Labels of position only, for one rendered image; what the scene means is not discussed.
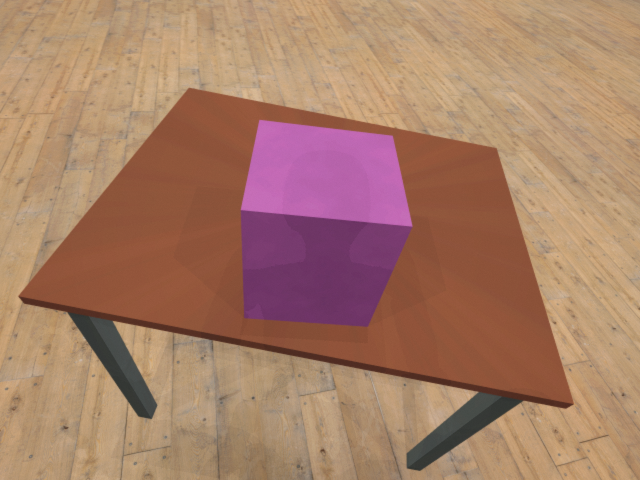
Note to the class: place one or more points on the table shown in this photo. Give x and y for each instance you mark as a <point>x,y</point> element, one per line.
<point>162,248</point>

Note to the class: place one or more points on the carton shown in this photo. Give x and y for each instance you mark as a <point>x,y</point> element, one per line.
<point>324,219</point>

